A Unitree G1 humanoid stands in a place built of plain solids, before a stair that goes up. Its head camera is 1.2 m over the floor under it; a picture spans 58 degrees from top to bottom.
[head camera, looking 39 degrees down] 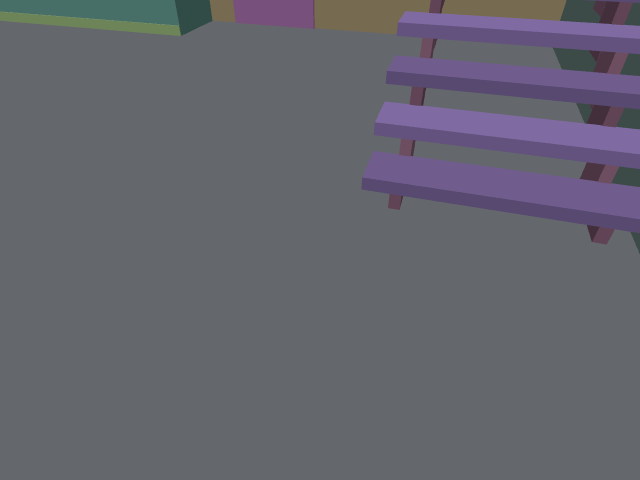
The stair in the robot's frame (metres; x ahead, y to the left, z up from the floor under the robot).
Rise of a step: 0.17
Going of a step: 0.23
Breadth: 1.21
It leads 17 degrees to the right of straight ahead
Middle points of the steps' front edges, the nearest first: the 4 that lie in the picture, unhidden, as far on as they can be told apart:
1.56 -0.77 0.17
1.78 -0.84 0.34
2.01 -0.91 0.51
2.23 -0.97 0.68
